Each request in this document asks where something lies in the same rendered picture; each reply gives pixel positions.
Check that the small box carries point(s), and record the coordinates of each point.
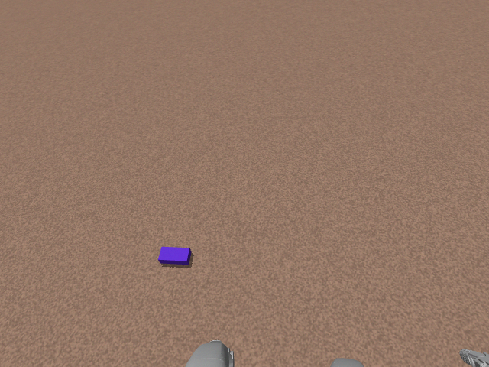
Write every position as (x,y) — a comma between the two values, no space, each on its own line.
(173,255)

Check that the right robot hand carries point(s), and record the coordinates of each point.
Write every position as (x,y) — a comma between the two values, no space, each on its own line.
(475,359)

